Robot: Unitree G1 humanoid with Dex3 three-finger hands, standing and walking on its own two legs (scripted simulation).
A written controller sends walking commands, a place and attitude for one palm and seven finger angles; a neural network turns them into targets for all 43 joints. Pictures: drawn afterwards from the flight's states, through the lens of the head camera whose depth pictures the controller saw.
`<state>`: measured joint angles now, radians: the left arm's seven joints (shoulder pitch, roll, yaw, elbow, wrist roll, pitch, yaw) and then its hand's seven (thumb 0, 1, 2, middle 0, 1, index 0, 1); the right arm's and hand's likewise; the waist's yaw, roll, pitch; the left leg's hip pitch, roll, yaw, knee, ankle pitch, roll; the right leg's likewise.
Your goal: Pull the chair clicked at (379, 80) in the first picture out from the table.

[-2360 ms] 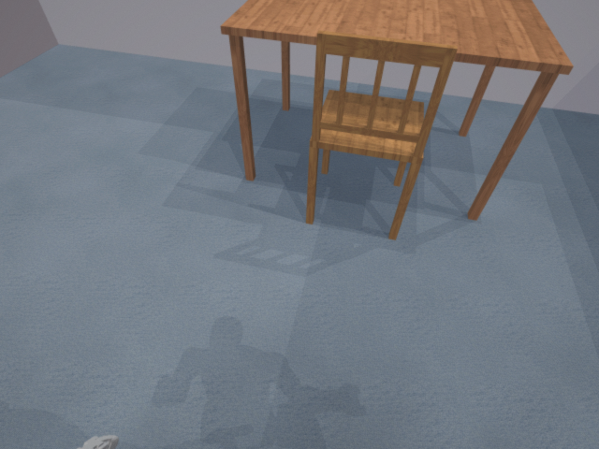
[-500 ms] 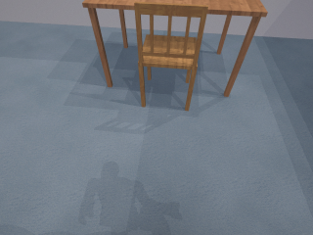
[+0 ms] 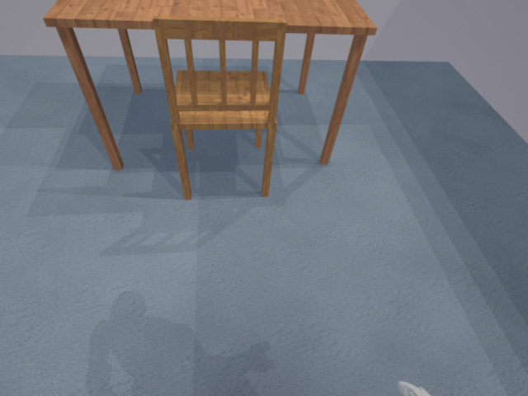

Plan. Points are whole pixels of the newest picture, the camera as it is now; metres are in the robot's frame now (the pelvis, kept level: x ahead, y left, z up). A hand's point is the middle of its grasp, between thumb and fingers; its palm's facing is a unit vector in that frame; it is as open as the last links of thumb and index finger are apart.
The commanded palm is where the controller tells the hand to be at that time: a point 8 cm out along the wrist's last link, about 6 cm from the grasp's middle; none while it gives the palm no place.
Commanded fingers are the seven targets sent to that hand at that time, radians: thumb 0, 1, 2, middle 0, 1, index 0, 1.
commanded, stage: walk to a spot facing it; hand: left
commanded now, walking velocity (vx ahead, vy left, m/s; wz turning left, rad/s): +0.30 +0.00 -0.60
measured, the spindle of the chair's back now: (223, 73) +1.09 +0.26 -0.10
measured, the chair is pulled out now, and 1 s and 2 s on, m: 0.00 0.00 0.00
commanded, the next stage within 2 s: turn to face it in 1.38 s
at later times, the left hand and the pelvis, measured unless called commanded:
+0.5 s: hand (249, 268) +0.40 +0.07 -0.17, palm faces -0.43 -0.89 -0.15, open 7.4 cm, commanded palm none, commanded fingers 0.00 0.90 0.90 -0.20 -0.30 -0.20 -0.30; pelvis +0.18 -0.03 -0.02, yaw -19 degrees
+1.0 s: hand (228, 242) +0.46 +0.13 -0.17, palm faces -0.40 -0.89 -0.22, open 7.4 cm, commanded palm none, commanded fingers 0.00 0.90 0.90 -0.20 -0.30 -0.20 -0.30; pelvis +0.39 -0.06 +0.00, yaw -33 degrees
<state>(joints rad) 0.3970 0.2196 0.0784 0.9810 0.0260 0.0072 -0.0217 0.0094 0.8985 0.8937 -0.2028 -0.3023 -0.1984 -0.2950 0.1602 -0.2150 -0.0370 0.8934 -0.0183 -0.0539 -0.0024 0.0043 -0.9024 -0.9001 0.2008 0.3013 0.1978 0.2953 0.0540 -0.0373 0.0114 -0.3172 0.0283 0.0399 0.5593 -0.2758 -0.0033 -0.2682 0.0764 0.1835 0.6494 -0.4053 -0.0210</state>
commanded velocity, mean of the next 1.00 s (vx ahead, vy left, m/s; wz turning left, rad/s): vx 0.29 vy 0.00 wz -0.55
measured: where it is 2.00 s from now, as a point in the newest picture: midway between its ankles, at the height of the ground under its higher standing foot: (305, 332)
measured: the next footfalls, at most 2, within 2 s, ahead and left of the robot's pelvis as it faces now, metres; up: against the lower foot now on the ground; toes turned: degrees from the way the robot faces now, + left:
right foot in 0.50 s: +0.29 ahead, -0.14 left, +0.00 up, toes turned -26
left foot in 1.00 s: +0.54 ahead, -0.03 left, +0.00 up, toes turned -28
